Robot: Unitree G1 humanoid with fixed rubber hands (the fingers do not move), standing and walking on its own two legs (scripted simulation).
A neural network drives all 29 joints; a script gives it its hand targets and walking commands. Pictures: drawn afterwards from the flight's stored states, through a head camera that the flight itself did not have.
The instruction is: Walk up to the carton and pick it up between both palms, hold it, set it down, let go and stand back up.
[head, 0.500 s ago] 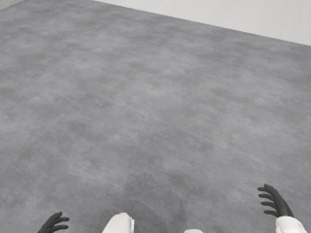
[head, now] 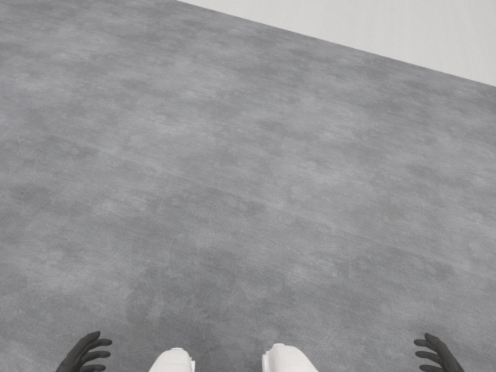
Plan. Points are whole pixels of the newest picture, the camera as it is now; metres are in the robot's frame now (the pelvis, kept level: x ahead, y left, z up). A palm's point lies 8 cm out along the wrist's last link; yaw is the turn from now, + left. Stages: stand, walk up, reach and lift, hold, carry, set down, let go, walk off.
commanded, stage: walk up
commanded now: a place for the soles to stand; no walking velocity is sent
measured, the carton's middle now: out of the picture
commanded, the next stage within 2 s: none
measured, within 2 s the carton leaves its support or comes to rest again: neither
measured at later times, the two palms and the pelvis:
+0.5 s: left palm out of the picture +0.12 +0.16 -0.10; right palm out of the picture -0.05 -0.42 -0.06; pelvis -0.05 -0.09 +0.01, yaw -15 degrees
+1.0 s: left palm out of the picture +0.12 +0.06 -0.07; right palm out of the picture -0.10 -0.51 -0.06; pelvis -0.10 -0.16 +0.01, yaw -28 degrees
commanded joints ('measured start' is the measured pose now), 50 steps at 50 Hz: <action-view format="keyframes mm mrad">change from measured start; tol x32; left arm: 1 133 265 97 -49 75 -17 -1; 50 -39 306 98 -138 60 -34 -7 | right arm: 1 -76 -335 -124 -35 -23 -44 11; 50 35 -221 -86 21 -9 -59 6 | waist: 1 9 315 -229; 7 3 -308 -42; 21 5 -150 -359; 24 -92 338 -342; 50 2 -188 -188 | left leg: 1 120 314 -99 -271 -11 220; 6 -399 -141 102 469 -362 23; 18 -95 -115 -42 -67 -155 -2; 23 558 46 -204 -497 34 96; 25 424 527 -485 -504 -74 304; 38 166 293 1 -273 -98 169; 43 -249 -111 84 311 -323 0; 50 -91 -104 10 26 -147 -9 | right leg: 1 11 -109 -46 -224 56 -19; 8 -26 -152 688 -987 -124 -160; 20 375 -35 454 -728 586 -117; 24 -283 181 80 -307 4 21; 30 -110 -1 -7 36 130 9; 39 146 -59 -98 -416 60 -44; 43 26 -134 594 -932 -249 -227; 50 203 -36 436 -722 223 -226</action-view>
